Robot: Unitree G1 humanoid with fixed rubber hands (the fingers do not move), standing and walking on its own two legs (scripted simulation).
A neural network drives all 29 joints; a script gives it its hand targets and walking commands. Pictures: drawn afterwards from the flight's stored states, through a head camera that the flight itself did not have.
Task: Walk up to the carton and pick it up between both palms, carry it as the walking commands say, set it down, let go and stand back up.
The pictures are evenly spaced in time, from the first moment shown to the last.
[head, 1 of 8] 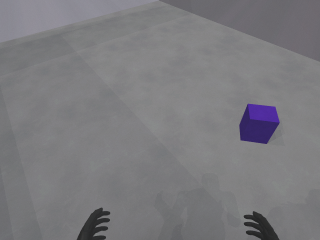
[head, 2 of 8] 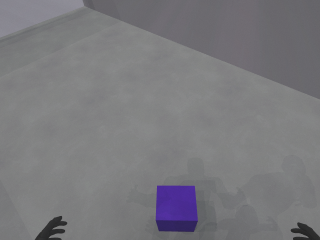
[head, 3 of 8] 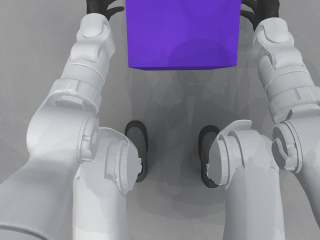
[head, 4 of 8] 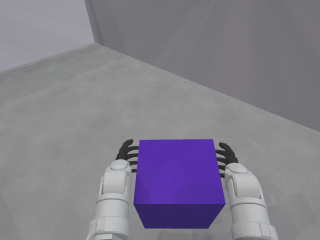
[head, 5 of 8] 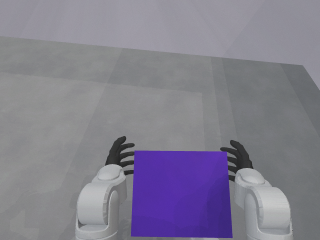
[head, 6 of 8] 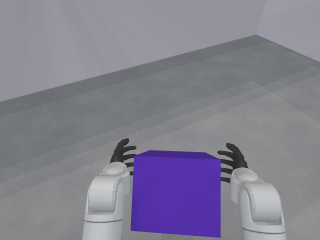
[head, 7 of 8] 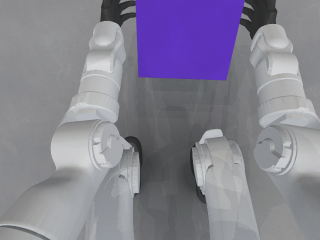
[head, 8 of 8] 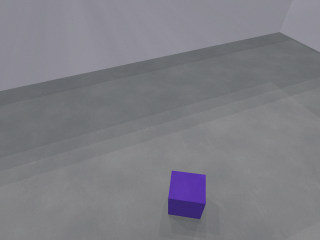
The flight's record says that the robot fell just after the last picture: no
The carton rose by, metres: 0.65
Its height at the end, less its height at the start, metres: +0.00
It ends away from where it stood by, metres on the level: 1.35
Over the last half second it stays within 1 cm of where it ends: yes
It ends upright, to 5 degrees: yes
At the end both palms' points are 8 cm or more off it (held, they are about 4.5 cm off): yes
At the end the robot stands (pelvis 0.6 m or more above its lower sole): yes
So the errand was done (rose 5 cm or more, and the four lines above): yes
